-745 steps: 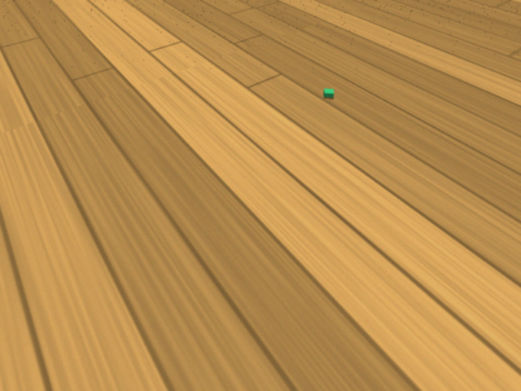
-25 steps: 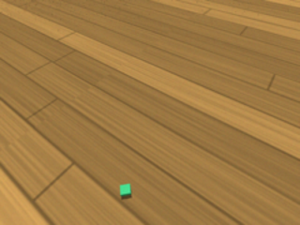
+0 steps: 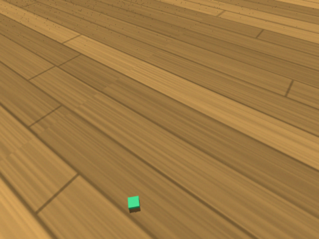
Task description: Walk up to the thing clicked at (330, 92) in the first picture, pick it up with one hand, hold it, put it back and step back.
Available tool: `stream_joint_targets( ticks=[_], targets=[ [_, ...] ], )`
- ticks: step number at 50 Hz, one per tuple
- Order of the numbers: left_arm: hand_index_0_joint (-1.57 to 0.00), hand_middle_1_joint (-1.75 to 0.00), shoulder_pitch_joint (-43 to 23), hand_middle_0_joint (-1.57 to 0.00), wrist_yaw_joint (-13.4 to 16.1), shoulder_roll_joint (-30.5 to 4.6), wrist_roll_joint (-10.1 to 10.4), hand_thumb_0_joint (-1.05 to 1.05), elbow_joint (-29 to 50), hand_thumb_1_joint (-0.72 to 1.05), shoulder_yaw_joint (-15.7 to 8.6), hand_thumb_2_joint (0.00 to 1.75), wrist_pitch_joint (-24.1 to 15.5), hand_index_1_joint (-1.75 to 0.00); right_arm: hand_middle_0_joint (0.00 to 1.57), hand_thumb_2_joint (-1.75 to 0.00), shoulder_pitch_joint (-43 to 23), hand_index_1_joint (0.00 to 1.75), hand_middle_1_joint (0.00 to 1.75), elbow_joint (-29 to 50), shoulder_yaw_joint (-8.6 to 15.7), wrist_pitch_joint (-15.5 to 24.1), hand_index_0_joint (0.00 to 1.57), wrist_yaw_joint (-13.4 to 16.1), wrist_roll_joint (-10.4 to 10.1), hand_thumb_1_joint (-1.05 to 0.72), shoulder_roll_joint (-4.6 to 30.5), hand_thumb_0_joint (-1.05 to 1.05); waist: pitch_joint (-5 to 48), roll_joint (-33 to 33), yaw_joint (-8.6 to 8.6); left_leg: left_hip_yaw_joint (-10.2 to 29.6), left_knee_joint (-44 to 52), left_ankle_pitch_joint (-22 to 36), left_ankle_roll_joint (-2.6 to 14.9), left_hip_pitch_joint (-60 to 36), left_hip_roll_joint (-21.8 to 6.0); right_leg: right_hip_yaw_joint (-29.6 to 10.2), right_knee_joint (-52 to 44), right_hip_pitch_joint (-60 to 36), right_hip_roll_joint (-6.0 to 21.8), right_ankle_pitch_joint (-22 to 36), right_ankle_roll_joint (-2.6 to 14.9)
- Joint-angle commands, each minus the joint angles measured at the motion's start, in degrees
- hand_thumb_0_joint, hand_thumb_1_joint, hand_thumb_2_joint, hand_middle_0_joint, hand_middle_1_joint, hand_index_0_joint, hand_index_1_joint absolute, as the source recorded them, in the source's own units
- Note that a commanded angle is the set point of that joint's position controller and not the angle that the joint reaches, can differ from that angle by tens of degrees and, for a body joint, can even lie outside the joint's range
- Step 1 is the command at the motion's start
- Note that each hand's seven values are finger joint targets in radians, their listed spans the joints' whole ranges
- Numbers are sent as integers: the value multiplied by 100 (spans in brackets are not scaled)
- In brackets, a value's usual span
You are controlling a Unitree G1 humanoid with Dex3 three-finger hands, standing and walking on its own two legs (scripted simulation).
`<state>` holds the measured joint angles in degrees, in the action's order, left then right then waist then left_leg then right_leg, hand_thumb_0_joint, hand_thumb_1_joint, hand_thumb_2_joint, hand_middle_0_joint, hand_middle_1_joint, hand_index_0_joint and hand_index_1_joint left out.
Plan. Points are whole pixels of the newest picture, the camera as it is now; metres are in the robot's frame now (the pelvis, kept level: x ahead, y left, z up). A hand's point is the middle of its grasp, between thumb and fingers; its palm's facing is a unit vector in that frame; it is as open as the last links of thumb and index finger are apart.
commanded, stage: stand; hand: left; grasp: from above
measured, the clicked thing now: (133, 202) +0.44 +0.18 -0.77
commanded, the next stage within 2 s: rise first in 0.24 s
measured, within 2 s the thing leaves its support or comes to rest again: neither
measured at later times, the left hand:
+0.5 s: hand out of the picture +0.12 +0.25 -0.17, palm faces +0.04 -0.95 -0.32, open 8.0 cm
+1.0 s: hand out of the picture +0.11 +0.26 -0.22, palm faces -0.10 -0.90 -0.43, open 13.3 cm
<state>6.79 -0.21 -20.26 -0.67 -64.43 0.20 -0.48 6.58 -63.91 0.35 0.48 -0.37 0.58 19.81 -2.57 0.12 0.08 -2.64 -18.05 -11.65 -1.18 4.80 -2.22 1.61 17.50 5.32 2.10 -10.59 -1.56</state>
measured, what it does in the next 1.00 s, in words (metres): lowers itself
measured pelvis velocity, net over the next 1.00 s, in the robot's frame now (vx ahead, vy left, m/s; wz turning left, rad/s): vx -0.03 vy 0.00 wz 0.01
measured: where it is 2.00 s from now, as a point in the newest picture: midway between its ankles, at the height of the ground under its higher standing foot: outside the picture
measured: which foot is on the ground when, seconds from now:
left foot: down 0.00-1.00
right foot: down 0.00-1.00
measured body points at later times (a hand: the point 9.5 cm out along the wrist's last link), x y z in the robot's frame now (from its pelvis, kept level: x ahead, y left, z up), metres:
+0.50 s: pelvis -0.02 +0.00 -0.01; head +0.03 +0.00 +0.43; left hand +0.11 +0.30 -0.14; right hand +0.08 -0.28 -0.14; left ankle -0.02 +0.13 -0.75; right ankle -0.01 -0.14 -0.75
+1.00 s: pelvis -0.03 +0.00 -0.08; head +0.06 +0.02 +0.37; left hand +0.11 +0.30 -0.19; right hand +0.13 -0.26 -0.17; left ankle -0.02 +0.13 -0.75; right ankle -0.01 -0.14 -0.75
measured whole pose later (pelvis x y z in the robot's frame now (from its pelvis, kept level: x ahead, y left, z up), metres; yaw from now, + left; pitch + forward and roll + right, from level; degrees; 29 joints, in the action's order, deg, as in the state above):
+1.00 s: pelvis -0.03 +0.00 -0.08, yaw +1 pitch +14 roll -1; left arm 10.2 0.1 -17.9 -11.9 -34.7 -7.7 10.3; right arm 12.5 -34.8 2.6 7.3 1.6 -0.4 13.7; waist 4.9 0.0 1.6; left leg 0.0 -59.1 -27.9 -1.0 45.7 -3.2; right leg 2.2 57.0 45.0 2.4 -26.4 -1.4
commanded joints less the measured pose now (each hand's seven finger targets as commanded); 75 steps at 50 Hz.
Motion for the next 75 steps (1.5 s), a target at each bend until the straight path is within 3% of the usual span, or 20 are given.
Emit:
stream_joint_targets(
  ticks=[1,17,18,19,20,23,24,26,29,31,34,40,42,45,53,56,65,68,70,75],
  targets=[
    [-20,-30,-134,-20,91,-1213,-4,0,311,90,-250,90,-134,-30,20,-90,-176,30,30,304,209,120,20,78,-1,-90,1243,0,440,12,-15,498,216,1225,220,-96,-640,-458,-175,-87,635,1286,231],
    [-17,-38,-135,-19,79,-1198,-12,0,313,82,-249,95,-134,-38,20,-91,-202,30,30,321,226,123,20,71,-1,-92,1258,0,421,51,-15,509,238,1057,242,-7,-619,-476,-227,-112,642,1137,233],
    [-21,-46,-2146,-26,158,-282,295,0,2324,74,-298,96,-655,-46,20,-93,-93,30,30,1924,-47,379,20,186,-383,-100,301,0,-130,-19,686,-68,-172,298,176,737,177,-3,252,1307,-207,544,161],
    [-21,-54,-2924,-24,194,-496,266,0,1867,66,-365,94,-608,-54,20,-92,214,30,30,1575,-14,358,20,248,-368,-98,453,0,168,-177,542,-39,-336,164,187,738,182,44,334,1080,-181,353,147],
    [-21,-60,-1709,-23,211,-975,168,0,950,58,-665,93,-396,-62,20,-92,473,30,30,1599,110,290,20,310,-407,-97,664,0,62,-21,327,-62,-392,121,157,910,182,92,406,1085,-224,180,205],
    [-20,-77,-1741,-20,-1,-1506,-249,0,735,34,-1094,91,-318,-77,20,-91,666,30,30,2005,357,300,20,323,-241,-95,630,0,1092,-142,144,-7,-1090,389,174,1264,240,53,1023,1162,-168,413,214],
    [-21,-83,-926,-20,-44,-1360,-375,0,298,26,-1175,86,-220,-81,20,-90,850,30,30,2010,399,320,20,295,-177,-93,570,0,1296,-52,45,-2,-1299,520,161,1499,307,37,1201,1155,-132,536,222],
    [-18,-90,-496,-16,-125,-1233,-550,0,802,10,-1206,89,-92,-88,20,-90,838,30,30,2380,470,353,20,242,-165,-92,522,0,1643,294,-191,-1,-1428,650,100,1539,334,26,1421,1098,-156,533,281],
    [-15,-92,-556,-15,-58,-946,-661,0,1307,-12,-1029,91,293,-91,20,-89,715,30,30,2722,477,372,20,250,-224,-88,460,0,1532,238,-61,32,-1418,644,86,1596,314,62,1373,1278,-202,475,266],
    [-16,-91,-452,-16,7,-959,-725,0,1424,-28,-1113,92,551,-92,20,-89,641,30,30,2910,467,392,20,221,-224,-87,424,0,1444,97,-18,85,-1573,631,88,1786,260,123,1528,1506,-238,376,256],
    [-16,-90,-597,-19,76,-964,-823,0,1822,-46,-1120,93,725,-93,20,-89,544,30,30,3154,440,493,20,175,-214,-87,366,0,1235,94,9,118,-1872,67,94,2267,234,152,1774,1997,-251,-216,255],
    [-22,-89,-334,-24,126,-975,-1016,0,2666,-43,-1261,87,735,-91,20,-89,770,30,30,3353,499,746,20,187,-153,-87,301,0,1757,194,114,140,-2737,-59,126,2809,196,76,2651,2720,-199,-272,228],
    [-24,-87,-481,-26,119,-735,-1047,0,3283,-42,-1021,85,692,-89,20,-90,738,30,30,3458,513,848,20,220,-124,-89,241,0,1974,305,208,155,-2976,-9,119,2874,165,52,2898,2984,-205,-201,222],
    [-26,-83,132,-29,138,-857,-1106,0,3449,-40,-1226,84,810,-86,20,-89,707,30,30,3537,540,922,20,245,-109,-88,285,0,2001,358,120,257,-3135,-42,89,3088,114,95,3178,3232,-222,-341,241],
    [-30,-83,789,-32,128,-712,-1300,0,4308,-37,-1075,78,1219,-85,20,-90,525,30,30,3813,490,1060,20,296,-96,-91,213,0,2109,351,178,299,-3635,-317,110,3615,109,89,3583,3687,-223,-565,232],
    [-30,-85,476,-31,166,-766,-1436,0,4450,-37,-1030,78,1248,-86,20,-90,531,30,30,3834,469,1126,20,314,-76,-92,207,0,2070,353,279,329,-3900,-334,114,3887,98,88,3834,4028,-211,-589,227],
    [-25,-88,-743,-26,397,-888,-2489,0,3783,-38,-822,82,494,-89,20,-90,379,30,30,3666,522,1422,20,156,-50,-88,321,0,2729,512,309,395,-5414,-642,111,5283,138,10,5490,5796,-170,-899,289],
    [-26,-87,-998,-27,623,-1153,-3007,0,3383,-36,-986,81,224,-88,20,-90,303,30,30,3540,572,1447,20,91,-56,-89,420,0,3097,528,182,465,-5889,-747,83,5808,160,12,6127,6353,-148,-954,312],
    [-26,-86,-1160,-27,758,-1062,-3254,0,3400,-35,-828,81,124,-87,20,-90,345,30,30,3475,620,1441,20,48,-70,-88,454,0,3601,579,219,472,-6202,-476,86,5902,171,-2,6468,6594,-145,-756,331],
    [-25,-87,-2192,-26,1157,-1440,-3857,0,3143,-36,-897,84,77,-88,20,-90,378,30,30,3199,733,1312,20,-28,-61,-88,549,0,4157,604,215,419,-6943,-579,111,6610,193,-8,7048,7232,-143,-793,329]
  ],
)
